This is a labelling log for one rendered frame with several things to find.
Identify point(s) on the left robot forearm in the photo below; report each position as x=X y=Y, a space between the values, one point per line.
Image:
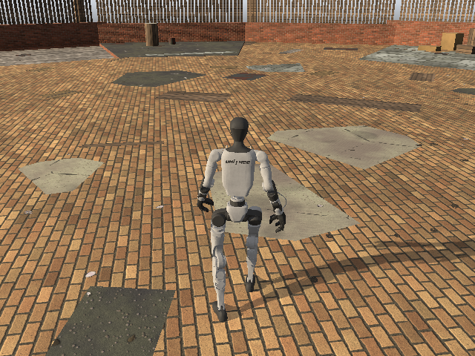
x=202 y=192

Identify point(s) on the robot left hand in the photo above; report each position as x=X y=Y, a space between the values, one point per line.
x=206 y=201

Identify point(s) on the robot left upper arm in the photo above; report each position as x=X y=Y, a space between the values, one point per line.
x=211 y=167

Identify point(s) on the right robot forearm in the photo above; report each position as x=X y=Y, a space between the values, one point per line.
x=274 y=200

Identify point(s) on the humanoid robot head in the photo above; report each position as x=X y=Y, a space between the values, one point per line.
x=239 y=128

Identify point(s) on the robot right shin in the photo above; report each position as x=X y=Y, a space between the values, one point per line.
x=251 y=260

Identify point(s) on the robot right upper arm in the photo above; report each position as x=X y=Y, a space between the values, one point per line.
x=265 y=169

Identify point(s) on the robot right hand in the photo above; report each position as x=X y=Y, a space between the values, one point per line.
x=281 y=222

